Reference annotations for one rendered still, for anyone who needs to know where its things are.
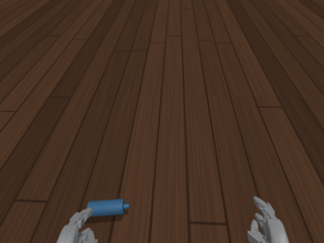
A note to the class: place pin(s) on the left robot hand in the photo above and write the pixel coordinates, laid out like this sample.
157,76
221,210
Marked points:
70,233

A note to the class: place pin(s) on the bottle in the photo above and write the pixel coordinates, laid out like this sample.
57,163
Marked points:
108,207

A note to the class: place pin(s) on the right robot hand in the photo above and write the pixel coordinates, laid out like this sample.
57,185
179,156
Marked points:
272,227

